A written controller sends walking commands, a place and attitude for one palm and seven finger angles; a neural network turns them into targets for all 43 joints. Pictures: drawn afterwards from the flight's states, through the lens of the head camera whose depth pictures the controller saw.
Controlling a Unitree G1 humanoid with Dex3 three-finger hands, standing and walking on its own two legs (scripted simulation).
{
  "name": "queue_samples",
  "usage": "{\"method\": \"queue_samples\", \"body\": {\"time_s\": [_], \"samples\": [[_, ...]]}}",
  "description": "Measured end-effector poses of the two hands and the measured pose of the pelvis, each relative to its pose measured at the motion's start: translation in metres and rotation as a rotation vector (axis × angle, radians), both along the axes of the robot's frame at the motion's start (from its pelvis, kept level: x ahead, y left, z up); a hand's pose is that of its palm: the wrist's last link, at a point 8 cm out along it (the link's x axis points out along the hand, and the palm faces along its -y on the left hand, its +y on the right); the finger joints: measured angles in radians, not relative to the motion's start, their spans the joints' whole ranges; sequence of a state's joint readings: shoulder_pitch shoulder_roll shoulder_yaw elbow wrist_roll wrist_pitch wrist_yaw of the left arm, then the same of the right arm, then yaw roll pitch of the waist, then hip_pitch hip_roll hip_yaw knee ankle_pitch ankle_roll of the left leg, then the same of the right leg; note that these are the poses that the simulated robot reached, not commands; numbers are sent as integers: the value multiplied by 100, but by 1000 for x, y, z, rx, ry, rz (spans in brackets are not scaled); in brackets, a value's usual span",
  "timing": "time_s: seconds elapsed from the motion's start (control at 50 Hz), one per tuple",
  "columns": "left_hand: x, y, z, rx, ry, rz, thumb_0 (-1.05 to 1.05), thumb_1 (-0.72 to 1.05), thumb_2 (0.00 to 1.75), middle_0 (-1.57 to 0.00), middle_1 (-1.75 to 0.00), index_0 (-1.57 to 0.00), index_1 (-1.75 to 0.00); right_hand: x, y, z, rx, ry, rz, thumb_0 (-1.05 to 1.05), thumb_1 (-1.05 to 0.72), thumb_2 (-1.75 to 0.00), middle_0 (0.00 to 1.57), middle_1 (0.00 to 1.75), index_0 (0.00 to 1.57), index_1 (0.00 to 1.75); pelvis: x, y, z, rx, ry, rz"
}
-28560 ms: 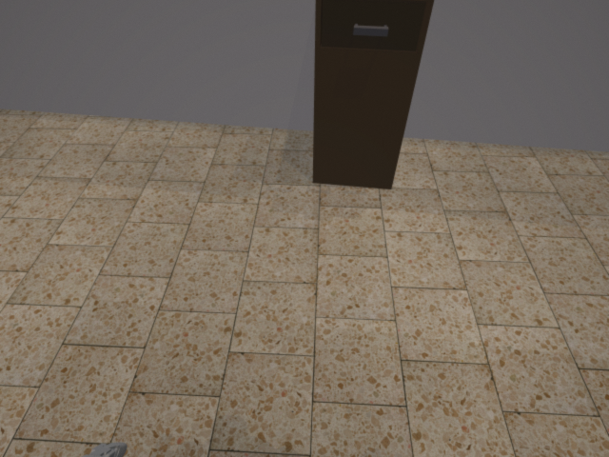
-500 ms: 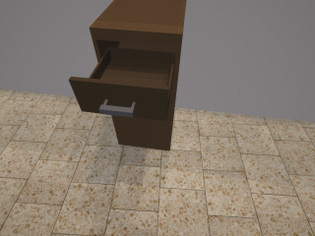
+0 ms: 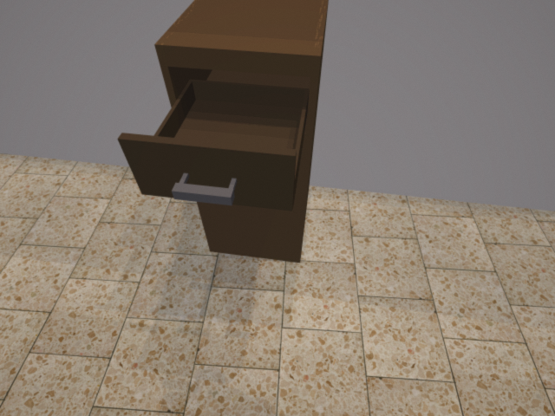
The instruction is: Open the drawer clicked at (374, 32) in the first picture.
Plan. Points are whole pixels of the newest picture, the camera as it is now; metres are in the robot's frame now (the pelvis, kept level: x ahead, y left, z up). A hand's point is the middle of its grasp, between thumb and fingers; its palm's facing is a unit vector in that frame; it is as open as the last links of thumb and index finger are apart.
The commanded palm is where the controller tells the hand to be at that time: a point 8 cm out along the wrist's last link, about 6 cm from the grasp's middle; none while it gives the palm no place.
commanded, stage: look to check the result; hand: left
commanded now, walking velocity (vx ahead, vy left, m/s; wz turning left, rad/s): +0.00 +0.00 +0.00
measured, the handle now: (206, 186) +0.53 +0.18 -0.01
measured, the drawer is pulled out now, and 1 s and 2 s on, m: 0.29 0.29 0.29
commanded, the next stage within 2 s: stand and wait in 0.06 s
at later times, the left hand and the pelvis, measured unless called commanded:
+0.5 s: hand out of the picture -0.01 +0.16 -0.17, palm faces +0.04 -0.98 -0.18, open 7.3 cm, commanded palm none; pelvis +0.01 -0.01 +0.00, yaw +0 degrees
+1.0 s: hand out of the picture +0.01 +0.15 -0.17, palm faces +0.04 -0.98 -0.19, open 7.3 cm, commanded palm none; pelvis +0.02 -0.01 +0.00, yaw +0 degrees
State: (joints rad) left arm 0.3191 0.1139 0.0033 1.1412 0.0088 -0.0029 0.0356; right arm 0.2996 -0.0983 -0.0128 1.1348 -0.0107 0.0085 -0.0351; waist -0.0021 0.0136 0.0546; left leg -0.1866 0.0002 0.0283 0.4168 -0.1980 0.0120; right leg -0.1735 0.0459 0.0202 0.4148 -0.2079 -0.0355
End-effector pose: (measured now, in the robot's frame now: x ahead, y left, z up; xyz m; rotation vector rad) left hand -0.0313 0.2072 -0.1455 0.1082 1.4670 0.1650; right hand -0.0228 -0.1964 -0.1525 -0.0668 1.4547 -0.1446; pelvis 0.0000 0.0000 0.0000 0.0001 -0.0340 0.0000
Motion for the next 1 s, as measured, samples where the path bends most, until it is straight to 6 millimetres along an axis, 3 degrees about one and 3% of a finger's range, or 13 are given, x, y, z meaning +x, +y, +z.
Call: {"method": "queue_samples", "body": {"time_s": [0.44,1.0], "samples": [[19,-2,1,6,-16,-8,0,91,90,-20,-30,-20,-30,4,-9,1,-10,17,-3,0,-91,-90,20,30,19,30,7,-5,1,2,6,-1],[32,-5,2,13,-25,-8,0,91,90,-20,-30,-20,-30,25,-23,3,-29,-4,5,0,-91,-90,20,30,19,30,18,-12,2,2,8,0]]}}
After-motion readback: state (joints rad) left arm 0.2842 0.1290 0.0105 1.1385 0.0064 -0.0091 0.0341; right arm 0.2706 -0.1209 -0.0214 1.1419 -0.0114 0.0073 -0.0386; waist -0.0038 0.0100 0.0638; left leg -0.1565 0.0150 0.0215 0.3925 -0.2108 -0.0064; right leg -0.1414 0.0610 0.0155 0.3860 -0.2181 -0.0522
